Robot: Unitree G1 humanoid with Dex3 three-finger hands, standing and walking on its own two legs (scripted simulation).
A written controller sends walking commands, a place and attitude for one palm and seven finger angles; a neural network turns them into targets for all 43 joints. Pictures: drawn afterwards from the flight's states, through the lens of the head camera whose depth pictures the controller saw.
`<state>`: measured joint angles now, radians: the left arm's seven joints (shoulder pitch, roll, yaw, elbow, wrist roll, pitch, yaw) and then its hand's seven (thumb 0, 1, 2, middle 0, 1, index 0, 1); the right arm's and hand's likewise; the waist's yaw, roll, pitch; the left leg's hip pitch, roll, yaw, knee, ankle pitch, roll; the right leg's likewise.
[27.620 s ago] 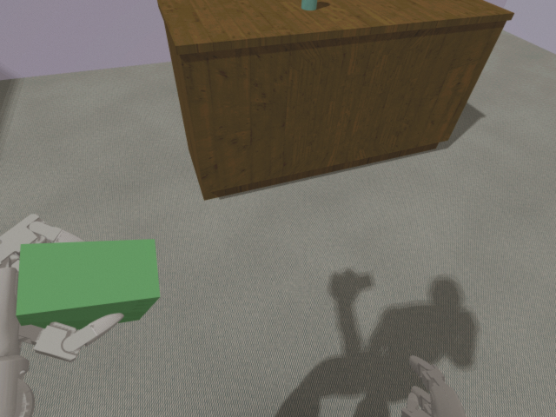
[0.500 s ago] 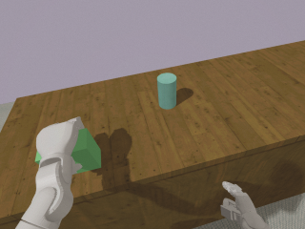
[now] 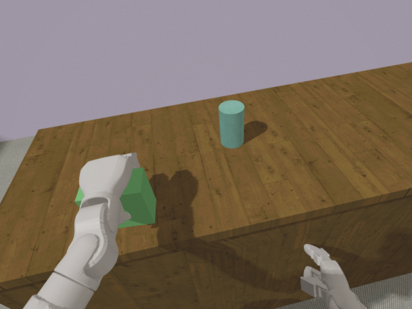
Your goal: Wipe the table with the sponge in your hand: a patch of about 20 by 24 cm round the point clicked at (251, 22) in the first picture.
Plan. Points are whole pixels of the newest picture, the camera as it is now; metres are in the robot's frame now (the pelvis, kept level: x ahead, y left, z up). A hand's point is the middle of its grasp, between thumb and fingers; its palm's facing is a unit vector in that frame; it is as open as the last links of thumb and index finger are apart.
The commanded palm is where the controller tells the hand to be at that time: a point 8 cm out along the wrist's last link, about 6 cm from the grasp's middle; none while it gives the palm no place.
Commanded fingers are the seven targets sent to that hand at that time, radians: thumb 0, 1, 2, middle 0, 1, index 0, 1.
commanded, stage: slide across to the third lane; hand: left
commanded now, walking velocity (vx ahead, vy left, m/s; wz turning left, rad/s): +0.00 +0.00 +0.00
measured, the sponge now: (123, 205) +0.29 +0.23 +0.06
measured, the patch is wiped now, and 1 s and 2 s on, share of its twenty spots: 0.75 0.85 0.85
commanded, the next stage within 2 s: wipe forward along the third lane in 0.22 s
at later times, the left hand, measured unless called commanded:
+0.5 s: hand (129, 189) +0.30 +0.21 +0.11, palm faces +0.05 -0.07 -1.00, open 9.9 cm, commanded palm +0.28 +0.19 +0.15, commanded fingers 0.00 0.10 1.30 -1.20 -1.60 -1.20 -1.60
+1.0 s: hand (135, 177) +0.33 +0.21 +0.10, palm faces -0.05 -0.03 -1.00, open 9.9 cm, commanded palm +0.33 +0.20 +0.13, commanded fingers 0.00 0.10 1.30 -1.20 -1.60 -1.20 -1.60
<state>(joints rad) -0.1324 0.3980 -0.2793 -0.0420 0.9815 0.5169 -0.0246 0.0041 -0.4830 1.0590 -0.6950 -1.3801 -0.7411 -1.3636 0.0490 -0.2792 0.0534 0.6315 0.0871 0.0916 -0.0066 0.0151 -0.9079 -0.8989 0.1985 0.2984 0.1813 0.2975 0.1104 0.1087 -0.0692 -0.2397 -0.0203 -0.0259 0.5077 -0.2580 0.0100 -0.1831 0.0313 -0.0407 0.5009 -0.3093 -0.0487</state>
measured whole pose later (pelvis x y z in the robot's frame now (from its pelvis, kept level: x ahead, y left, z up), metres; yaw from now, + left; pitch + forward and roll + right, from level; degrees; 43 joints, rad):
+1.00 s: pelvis -0.03 -0.02 +0.00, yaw +0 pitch +1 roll +0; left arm -0.51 0.36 -0.25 0.54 0.96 0.39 -0.02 0.00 -0.57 1.08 -0.79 -1.31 -0.84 -1.29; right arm 0.16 -0.29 0.04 0.71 0.10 0.13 -0.07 0.01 -0.91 -0.90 0.20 0.30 0.19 0.30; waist 0.06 0.09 -0.11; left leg -0.33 0.00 -0.04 0.53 -0.22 0.00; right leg -0.29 0.06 -0.05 0.54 -0.28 -0.08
